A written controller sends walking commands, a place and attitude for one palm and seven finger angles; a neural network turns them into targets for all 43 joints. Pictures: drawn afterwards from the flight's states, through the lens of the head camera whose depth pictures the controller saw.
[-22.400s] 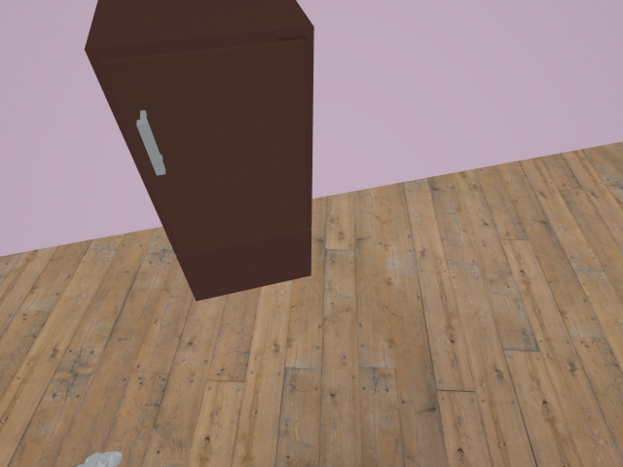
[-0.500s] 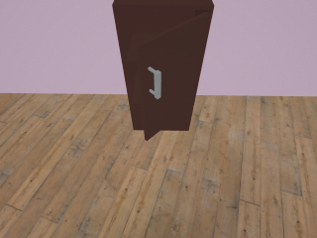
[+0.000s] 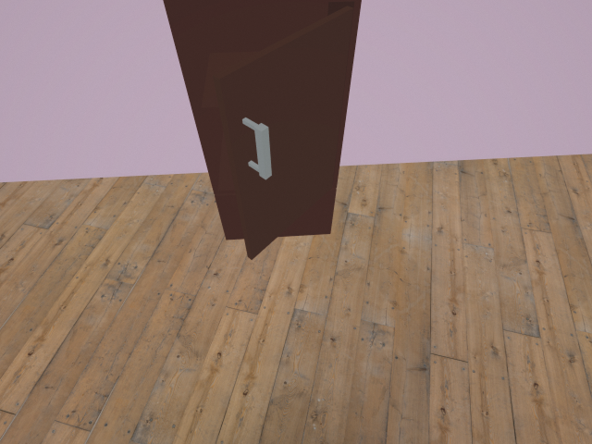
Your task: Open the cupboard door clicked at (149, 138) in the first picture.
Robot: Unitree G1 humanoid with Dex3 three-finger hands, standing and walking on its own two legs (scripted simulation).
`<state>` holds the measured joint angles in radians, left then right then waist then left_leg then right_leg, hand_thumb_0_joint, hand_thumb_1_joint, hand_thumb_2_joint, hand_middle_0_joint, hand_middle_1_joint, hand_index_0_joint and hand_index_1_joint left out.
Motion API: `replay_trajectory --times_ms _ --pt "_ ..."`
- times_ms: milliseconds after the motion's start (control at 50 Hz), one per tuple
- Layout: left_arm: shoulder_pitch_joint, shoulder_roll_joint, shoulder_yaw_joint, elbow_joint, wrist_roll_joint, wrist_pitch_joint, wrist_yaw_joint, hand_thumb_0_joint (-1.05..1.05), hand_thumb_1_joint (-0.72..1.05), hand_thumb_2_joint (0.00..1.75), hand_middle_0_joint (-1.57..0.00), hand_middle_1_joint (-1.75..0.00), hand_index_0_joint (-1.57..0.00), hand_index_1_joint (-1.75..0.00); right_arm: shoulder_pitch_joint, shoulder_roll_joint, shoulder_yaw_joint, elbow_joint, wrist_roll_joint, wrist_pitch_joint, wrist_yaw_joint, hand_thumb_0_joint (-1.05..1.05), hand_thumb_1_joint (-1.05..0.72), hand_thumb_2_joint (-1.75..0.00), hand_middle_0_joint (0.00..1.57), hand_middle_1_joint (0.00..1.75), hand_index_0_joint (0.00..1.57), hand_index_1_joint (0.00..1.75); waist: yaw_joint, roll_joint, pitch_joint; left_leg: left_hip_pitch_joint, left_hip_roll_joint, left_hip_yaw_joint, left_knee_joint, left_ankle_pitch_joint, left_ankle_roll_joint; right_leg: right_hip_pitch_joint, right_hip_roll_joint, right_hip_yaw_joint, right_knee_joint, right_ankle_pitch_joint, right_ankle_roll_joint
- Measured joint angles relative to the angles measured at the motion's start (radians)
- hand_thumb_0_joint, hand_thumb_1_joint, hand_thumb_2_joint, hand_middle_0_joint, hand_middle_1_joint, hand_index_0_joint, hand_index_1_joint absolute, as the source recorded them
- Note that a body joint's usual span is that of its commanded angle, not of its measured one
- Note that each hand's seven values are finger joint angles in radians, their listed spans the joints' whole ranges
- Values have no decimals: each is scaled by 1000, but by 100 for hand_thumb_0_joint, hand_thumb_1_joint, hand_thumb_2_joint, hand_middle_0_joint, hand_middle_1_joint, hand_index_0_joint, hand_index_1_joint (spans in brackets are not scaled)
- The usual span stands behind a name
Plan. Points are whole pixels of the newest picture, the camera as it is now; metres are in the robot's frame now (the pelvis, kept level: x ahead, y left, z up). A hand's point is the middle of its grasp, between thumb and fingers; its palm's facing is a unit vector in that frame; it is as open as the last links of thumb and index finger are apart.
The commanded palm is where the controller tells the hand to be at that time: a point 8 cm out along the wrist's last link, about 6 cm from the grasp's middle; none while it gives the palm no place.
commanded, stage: walk to a spot facing it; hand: left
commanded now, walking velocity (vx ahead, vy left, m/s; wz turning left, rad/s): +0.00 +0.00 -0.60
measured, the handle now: (256, 148) +0.67 +0.13 -0.03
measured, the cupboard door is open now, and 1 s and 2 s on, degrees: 45 45 45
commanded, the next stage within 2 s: none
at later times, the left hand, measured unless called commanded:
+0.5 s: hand out of the picture +0.07 +0.18 -0.16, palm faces -0.17 -0.95 -0.26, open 7.4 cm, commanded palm none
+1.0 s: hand (232, 409) +0.19 +0.12 -0.17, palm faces -0.54 -0.79 -0.27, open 7.4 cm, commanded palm none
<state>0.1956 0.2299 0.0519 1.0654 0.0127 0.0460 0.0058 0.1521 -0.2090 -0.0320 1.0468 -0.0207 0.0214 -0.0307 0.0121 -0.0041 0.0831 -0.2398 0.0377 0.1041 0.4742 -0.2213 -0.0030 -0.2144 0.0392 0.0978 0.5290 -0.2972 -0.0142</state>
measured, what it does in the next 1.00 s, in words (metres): steps on the spot, turning right: left foot, then right foot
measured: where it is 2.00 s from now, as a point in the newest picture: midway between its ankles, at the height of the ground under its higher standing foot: outside the picture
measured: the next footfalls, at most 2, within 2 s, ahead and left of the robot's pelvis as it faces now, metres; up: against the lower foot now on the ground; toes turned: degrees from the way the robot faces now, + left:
left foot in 0.58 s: +0.08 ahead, +0.13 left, +0.00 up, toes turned -22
right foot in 0.86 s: -0.02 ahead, -0.16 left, +0.00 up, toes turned -31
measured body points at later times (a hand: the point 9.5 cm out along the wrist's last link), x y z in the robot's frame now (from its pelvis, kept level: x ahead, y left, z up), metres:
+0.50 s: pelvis -0.01 -0.01 +0.01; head +0.05 -0.03 +0.45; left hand +0.08 +0.23 -0.14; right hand +0.06 -0.28 -0.13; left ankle +0.01 +0.14 -0.69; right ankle -0.02 -0.10 -0.74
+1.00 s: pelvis -0.01 -0.01 -0.01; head +0.04 -0.04 +0.43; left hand +0.22 +0.16 -0.15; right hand -0.12 -0.28 -0.15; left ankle +0.05 +0.11 -0.69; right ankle -0.06 -0.14 -0.74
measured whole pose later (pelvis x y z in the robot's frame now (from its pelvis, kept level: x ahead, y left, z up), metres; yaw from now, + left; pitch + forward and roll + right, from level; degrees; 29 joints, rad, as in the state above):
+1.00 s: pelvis -0.01 -0.01 -0.01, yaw -35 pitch +0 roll +0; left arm 0.16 0.26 0.07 0.87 0.03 0.05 -0.01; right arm 0.19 -0.28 -0.06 0.90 -0.01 0.05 -0.02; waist -0.01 0.00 0.13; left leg -0.44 0.07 0.04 1.00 -0.51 -0.06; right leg -0.36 0.02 0.06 0.63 -0.27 0.01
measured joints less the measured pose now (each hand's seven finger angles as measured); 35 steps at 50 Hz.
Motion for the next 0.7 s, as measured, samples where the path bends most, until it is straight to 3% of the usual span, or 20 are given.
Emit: replay_trajectory --times_ms 80,120,180,220,280,480,560,580,600,640,700 --pt "7 -7 15 -40 2 15 -12 0 90 90 -20 -30 -20 -30 13 6 -11 -32 -5 4 0 1 -91 -90 20 30 20 30 13 -4 27 -23 19 51 60 -31 -7 -86 -17 -51 166 -99 -7" --pt "16 -14 20 -60 5 10 -18 0 90 90 -20 -30 -20 -30 21 0 -16 -41 -5 10 0 1 -91 -90 20 30 20 30 17 12 33 -45 41 63 114 -57 -20 -80 -20 -74 134 -51 -21" --pt "25 -32 23 -78 9 -4 -8 0 90 90 -20 -30 -20 -30 14 -13 -30 -40 4 36 1 1 -91 -90 20 30 20 30 12 36 42 -139 26 -16 357 -222 -23 -84 3 -78 130 -45 -51" --pt "33 -43 25 -84 7 -6 3 0 90 90 -20 -30 -20 -30 1 -19 -35 -44 7 44 2 1 -91 -90 20 30 20 30 15 37 47 -195 2 -63 516 -229 -27 -73 15 -61 86 -25 -57" --pt "50 -50 26 -85 5 -10 12 0 90 90 -20 -30 -20 -30 -18 -17 -36 -65 9 40 0 1 -91 -90 20 30 20 30 18 22 42 -222 -13 -88 582 -208 -40 -58 28 -20 16 24 -60" --pt "63 -32 36 -110 10 -9 9 0 90 90 -20 -30 -21 -30 -88 6 -28 -136 21 24 -6 1 -91 -90 19 30 19 30 38 -16 11 -168 -31 -141 400 -212 -45 -57 71 104 -69 96 -45" --pt "55 -10 43 -123 7 0 8 0 90 90 -20 -30 -21 -30 -90 13 -17 -164 26 1 -8 1 -91 -90 20 30 20 30 37 -30 -7 -76 -38 -148 140 -130 -29 -91 93 145 -30 85 -21" --pt "59 -11 42 -131 2 4 5 0 90 90 -20 -30 -21 -30 -77 2 -12 -179 22 -10 -7 1 -91 -90 20 30 20 30 31 -5 -24 -45 -12 -167 45 -81 -10 -118 113 129 8 56 -15" --pt "47 -2 43 -133 0 8 0 0 90 90 -20 -30 -21 -30 -72 2 -12 -183 15 -19 -11 1 -91 -90 20 30 20 30 26 -5 -21 -50 -7 -164 46 -43 -13 -157 105 97 90 -30 -1" --pt "21 25 51 -144 6 12 -11 0 90 90 -20 -30 -20 -30 -57 12 -2 -185 1 -19 -10 1 -91 -90 20 30 20 30 31 -28 -3 -50 -2 -138 80 -64 -21 -234 70 27 297 -153 30" --pt "-14 49 60 -163 8 14 -26 0 90 90 -20 -30 -20 -30 -17 16 9 -183 -13 -16 -8 1 -91 -90 20 30 20 30 32 -27 14 -20 27 -115 57 -74 -31 -302 17 -53 484 -179 54"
